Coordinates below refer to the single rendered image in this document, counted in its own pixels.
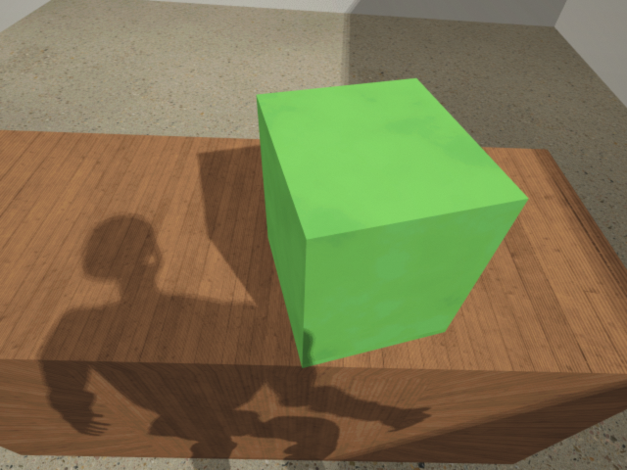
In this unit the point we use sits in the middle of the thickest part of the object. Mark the carton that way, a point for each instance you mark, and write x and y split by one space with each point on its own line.
382 212

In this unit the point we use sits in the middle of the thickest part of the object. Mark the pedestal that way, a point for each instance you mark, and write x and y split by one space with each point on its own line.
141 315

